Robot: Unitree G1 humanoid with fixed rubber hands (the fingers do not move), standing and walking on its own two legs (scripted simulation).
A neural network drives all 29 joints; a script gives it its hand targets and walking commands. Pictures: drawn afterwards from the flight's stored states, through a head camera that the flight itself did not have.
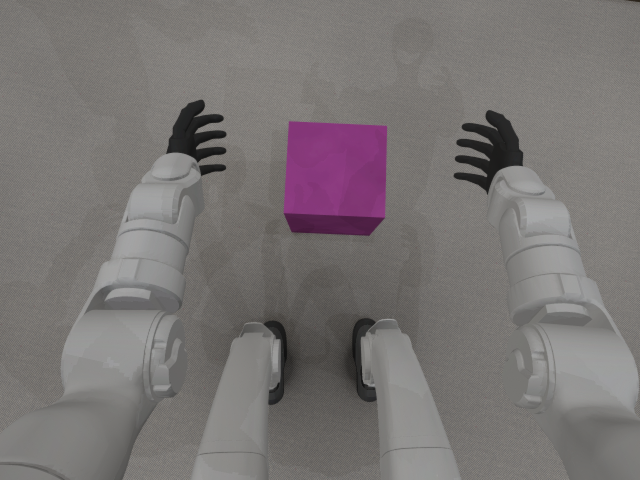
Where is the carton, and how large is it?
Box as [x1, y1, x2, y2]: [284, 121, 386, 235]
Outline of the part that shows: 289,121 284,214 291,231 368,235 384,217 386,126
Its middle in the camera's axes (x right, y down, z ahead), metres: +0.03 -0.14 +0.94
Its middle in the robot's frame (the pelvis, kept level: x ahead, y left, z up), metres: +0.56 -0.04 -0.54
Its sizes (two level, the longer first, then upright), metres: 0.210 0.200 0.250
